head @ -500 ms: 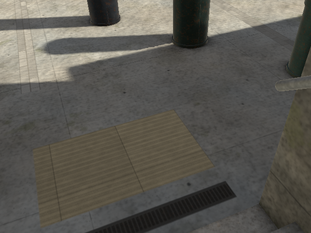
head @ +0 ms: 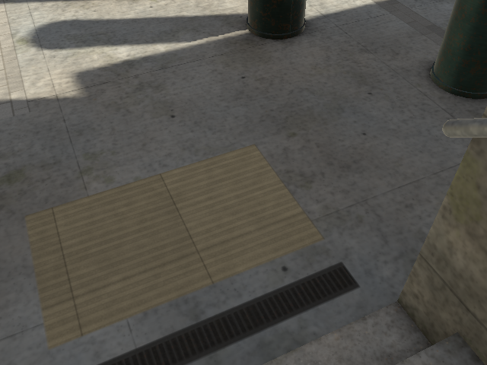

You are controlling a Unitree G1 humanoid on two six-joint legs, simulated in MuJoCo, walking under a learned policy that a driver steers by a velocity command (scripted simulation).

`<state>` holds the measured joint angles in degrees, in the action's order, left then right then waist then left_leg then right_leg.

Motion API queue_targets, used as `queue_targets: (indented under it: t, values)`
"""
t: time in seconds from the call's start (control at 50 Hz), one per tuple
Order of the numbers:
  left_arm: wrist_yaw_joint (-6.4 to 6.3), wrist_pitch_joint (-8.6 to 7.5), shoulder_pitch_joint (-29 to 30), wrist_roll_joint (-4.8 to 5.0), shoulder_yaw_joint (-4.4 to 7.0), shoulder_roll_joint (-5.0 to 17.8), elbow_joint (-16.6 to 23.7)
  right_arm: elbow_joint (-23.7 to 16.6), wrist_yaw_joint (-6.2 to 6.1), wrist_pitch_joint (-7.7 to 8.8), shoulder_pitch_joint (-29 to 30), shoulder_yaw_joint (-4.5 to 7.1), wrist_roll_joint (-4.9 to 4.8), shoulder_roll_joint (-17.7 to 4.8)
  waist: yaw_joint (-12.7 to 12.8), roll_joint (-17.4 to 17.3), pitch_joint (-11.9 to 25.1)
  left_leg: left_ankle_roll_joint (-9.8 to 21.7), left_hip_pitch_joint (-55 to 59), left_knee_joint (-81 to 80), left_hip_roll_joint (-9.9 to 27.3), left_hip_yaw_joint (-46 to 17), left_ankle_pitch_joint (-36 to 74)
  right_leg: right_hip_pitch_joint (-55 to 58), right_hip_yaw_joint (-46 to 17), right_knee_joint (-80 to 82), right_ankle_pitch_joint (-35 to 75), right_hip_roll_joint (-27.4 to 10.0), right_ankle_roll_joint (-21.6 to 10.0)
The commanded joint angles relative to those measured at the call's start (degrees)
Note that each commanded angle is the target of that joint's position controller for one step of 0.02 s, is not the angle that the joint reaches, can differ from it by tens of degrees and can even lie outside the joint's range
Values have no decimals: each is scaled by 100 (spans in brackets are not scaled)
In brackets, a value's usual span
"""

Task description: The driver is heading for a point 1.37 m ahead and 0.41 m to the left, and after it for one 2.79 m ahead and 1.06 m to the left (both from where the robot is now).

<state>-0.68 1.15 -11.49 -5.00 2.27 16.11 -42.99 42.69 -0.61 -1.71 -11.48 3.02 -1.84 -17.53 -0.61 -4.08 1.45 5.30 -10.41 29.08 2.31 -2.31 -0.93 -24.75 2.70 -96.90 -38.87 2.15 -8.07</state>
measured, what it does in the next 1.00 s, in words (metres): goes down, turning left: right foot 0.19 m lower, then left foot 0.19 m lower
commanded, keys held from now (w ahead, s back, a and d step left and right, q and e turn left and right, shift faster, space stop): w+q+shift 0.74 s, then w+shift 0.02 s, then w+e+shift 0.24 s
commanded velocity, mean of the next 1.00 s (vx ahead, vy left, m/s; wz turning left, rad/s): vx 0.99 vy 0.00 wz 0.62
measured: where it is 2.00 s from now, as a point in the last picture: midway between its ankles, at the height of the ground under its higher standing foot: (146, 237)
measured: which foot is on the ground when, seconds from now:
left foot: down 0.00-0.38, up 0.40-0.76, down 0.78-1.00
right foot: up 0.00-0.38, down 0.40-0.74, up 0.76-1.00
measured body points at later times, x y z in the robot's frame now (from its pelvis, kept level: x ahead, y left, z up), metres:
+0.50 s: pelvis +0.30 +0.03 -0.25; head +0.29 +0.03 +0.20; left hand +0.28 +0.30 -0.38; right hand +0.43 -0.21 -0.39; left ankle +0.16 +0.12 -0.73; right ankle +0.30 -0.08 -0.96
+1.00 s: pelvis +0.64 +0.21 -0.51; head +0.65 +0.21 -0.06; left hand +0.57 +0.46 -0.64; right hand +0.74 -0.04 -0.65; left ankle +0.45 +0.15 -1.15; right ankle +0.87 +0.20 -1.18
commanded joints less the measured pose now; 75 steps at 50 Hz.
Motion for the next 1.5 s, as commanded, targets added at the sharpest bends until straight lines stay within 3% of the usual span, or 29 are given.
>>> queue_targets:
  t: [0.02,0.1,0.12,0.18,0.26,0.32,0.38,0.42,0.48,0.54,0.64,0.74,0.78,0.8,0.84,0.88,0.92,0.96,1.02,1.08,1.1,1.12,1.14,1.22,1.3,1.42,1.46,1.48,1.5]
  values:
    - [-56,-136,763,4,-183,-591,780,579,169,156,-1617,-87,103,-397,-194,-772,-633,254,2123,1444,470,-906,5296,-4190,-29,-2704,-87,149,-108]
    - [-77,-448,1249,65,-36,267,842,363,-158,551,-1153,146,85,-1041,104,146,196,1354,849,497,1266,-3766,-689,-4378,-1180,572,1661,-657,681]
    - [-8,-436,1602,218,21,442,800,250,-224,567,-944,-46,84,-496,233,799,-365,1363,-645,228,947,-3515,-1178,-3358,-1028,2466,3117,-570,969]
    - [71,-310,1202,99,-4,365,179,217,-175,560,-833,125,-1,-956,252,-275,84,1025,-1085,711,533,-2833,1327,-1443,-239,2268,3735,-115,825]
    - [86,-761,2089,179,-103,100,601,594,-148,567,-1698,92,140,-237,-728,-271,-340,1163,-215,1985,-550,-2701,-1370,-1708,-793,5228,5992,-178,652]
    - [100,-683,1218,632,-79,-271,610,823,152,550,-1812,48,303,7,-636,-222,-571,967,-1930,2404,-775,-2219,-1483,1333,-195,6435,5332,351,921]
    - [12,-511,-2792,268,228,306,-613,606,92,520,-493,168,66,-353,1714,-225,426,612,-3295,6972,-929,-1604,403,4703,-1002,6507,6358,-470,308]
    - [214,-538,-2140,203,81,198,-474,189,-111,482,-1239,-29,38,747,499,1414,-122,724,-4886,9076,-1154,-1007,-4192,4637,-1535,5108,9186,-1864,733]
    - [303,-699,-2160,438,171,207,-704,317,-150,307,-1053,71,555,367,254,1476,-350,664,-6015,8710,-272,-627,-3419,3107,-3130,5734,4730,-2309,-353]
    - [102,-956,-1219,359,-5,-46,-793,-2,6,351,99,88,469,311,-277,766,-1614,-60,-3978,4060,-107,-929,210,-1095,-2078,6447,3212,-2031,55]
    - [-2,-1077,-842,652,-57,-115,-999,242,343,502,269,-31,301,747,-360,826,-910,281,-1312,1935,-276,258,4520,-2022,-47,5694,1519,-1110,710]
    - [-14,-918,-957,229,104,752,-1205,1154,92,73,-2172,393,556,-466,-1172,851,-150,655,1904,2486,-994,1801,1410,-969,1005,1415,7273,-1360,946]
    - [-155,-637,-230,64,182,384,-1212,1237,215,86,-2520,463,458,-471,-1980,-704,-1283,1297,1901,-1125,-52,-151,938,-2250,806,-2967,284,-45,676]
    - [-151,-729,-677,122,-31,-247,-646,1476,204,281,-2422,296,392,-675,-677,-959,-1191,882,2587,1272,489,-528,4982,-3825,99,-2465,-266,-165,510]
    - [-46,-693,-1727,37,48,188,-1027,1535,63,523,-2253,263,106,-478,73,713,-601,999,2167,943,957,-1640,2211,-3962,-484,91,1151,-816,367]
    - [77,-565,-967,60,-19,-97,-636,1375,-50,747,-1196,201,81,-510,533,-27,-744,1350,62,279,1357,-1998,1301,-3156,-737,2228,2083,-1049,680]
    - [30,-463,-266,77,73,240,-784,1358,-57,895,-1192,196,337,-317,210,431,-1045,1088,-1493,549,1052,-1556,451,-1917,-752,3238,4258,-769,714]
    - [243,-633,-163,353,49,-9,-884,1241,-182,1110,-535,-2,77,191,553,615,-669,364,-3073,1076,279,-108,-2287,722,-630,5311,7660,-707,561]
    - [252,-564,117,604,21,-108,-928,1440,-168,1067,-1099,-10,167,73,63,147,-1063,261,-2077,1676,273,271,-1530,861,135,6041,7351,-398,478]
    - [240,-447,-941,334,209,363,-1106,1550,-147,851,-1319,53,554,-95,455,-303,-761,627,-281,4215,933,-47,1655,991,-99,7369,5483,-780,-284]
    - [298,-439,-2555,293,405,600,-1584,1442,-140,773,-632,69,578,-93,1416,207,-295,431,-689,6648,238,664,1764,2393,91,7453,5187,-428,-614]
    - [341,-363,-3034,252,437,637,-1898,1220,-32,824,-258,14,613,229,1518,1968,-360,236,-3000,9448,-784,1146,-3693,3769,-71,6516,5494,-492,-736]
    - [359,-413,-2728,227,326,605,-1773,655,-15,899,-637,-143,486,514,648,2307,131,201,-5026,9351,-507,285,-3746,5015,-1634,5298,6721,-1087,-934]
    - [24,-572,-1727,230,308,525,-1352,323,36,979,613,-99,597,-142,521,609,-181,-195,-5227,6168,288,-486,-2163,2799,-4889,7582,1358,-2146,-1480]
    - [-91,-650,-812,390,277,467,-994,-107,176,603,1221,-329,378,223,-146,1005,-639,-804,-1481,2219,344,-9,-543,-1018,-2590,8227,3529,-785,-989]
    - [155,-586,-1131,508,517,948,-816,107,45,764,540,-188,257,-44,-310,287,168,-540,395,10,-599,439,-410,817,-2139,6360,5901,-103,-334]
    - [212,-699,-533,571,383,317,-352,483,-154,822,-1795,111,341,-935,-1455,-612,1858,-149,3369,-24,1261,-1737,-3122,-754,-1526,2892,3900,418,-60]
    - [219,-675,-909,713,312,-4,19,458,-165,731,-1316,156,400,-1084,-671,-2088,2183,245,3454,-1428,2324,-4546,-4384,-1778,-1028,1898,1309,544,1]
    - [149,-610,-829,617,272,182,-98,259,-130,655,-563,126,521,-681,-486,-1389,1094,319,2733,-1515,2197,-4301,-5219,-2371,-848,1481,1682,106,-51]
